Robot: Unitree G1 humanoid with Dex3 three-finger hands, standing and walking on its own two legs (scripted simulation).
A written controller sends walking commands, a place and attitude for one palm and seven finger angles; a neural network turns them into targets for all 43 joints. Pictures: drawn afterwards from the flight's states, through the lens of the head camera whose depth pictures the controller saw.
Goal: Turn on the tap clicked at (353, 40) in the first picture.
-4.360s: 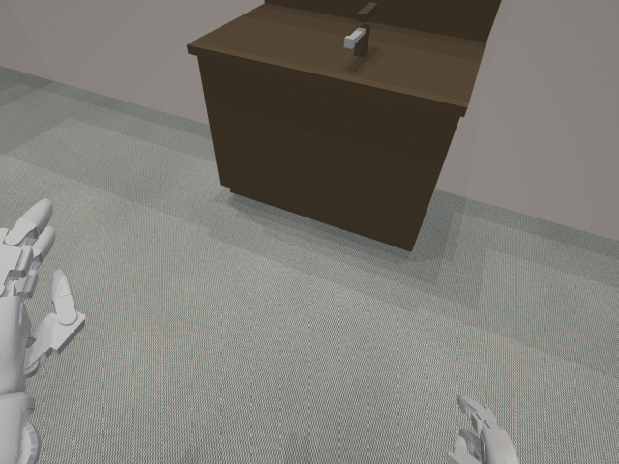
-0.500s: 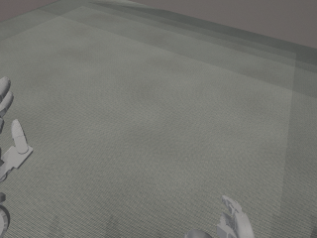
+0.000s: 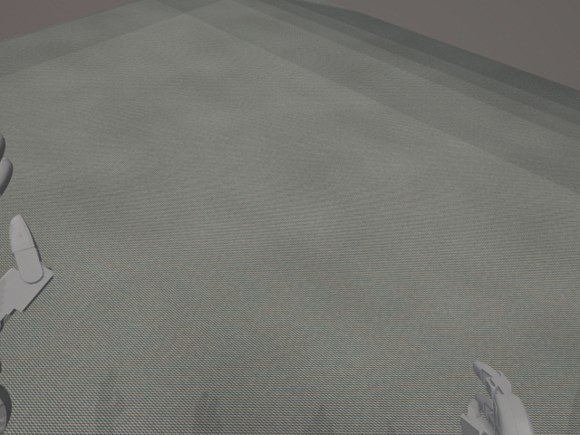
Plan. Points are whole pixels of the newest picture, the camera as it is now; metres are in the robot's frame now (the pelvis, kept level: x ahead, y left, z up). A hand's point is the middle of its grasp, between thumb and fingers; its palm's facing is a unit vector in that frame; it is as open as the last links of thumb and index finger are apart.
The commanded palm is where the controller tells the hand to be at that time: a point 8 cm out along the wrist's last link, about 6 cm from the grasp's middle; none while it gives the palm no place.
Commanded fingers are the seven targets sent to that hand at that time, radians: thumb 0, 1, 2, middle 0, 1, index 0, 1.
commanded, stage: turn to face it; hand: left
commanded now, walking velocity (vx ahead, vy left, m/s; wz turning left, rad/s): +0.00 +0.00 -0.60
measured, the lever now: out of the picture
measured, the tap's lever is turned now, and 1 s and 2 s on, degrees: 0 0 0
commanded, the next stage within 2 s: none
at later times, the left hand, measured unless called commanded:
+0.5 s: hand (179, 213) +0.30 +0.15 +0.18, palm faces +0.25 -0.86 -0.44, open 7.4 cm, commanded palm +0.25 +0.20 +0.19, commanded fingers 0.00 0.90 0.90 -0.20 -0.30 -0.20 -0.30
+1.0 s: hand (234, 191) +0.33 +0.09 +0.19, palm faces -0.01 -0.90 -0.43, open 7.4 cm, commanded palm +0.30 +0.15 +0.19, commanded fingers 0.00 0.90 0.90 -0.20 -0.30 -0.20 -0.30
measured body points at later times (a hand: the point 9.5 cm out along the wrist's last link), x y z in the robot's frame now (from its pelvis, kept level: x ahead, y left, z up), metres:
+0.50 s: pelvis +0.05 -0.05 +0.01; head +0.08 -0.08 +0.46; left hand +0.28 +0.19 +0.21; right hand +0.20 -0.30 -0.09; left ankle +0.04 +0.11 -0.64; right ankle +0.10 -0.11 -0.72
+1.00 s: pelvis +0.03 -0.02 +0.01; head +0.06 -0.04 +0.46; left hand +0.33 +0.14 +0.21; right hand +0.09 -0.27 -0.08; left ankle +0.06 +0.11 -0.72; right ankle +0.00 -0.14 -0.69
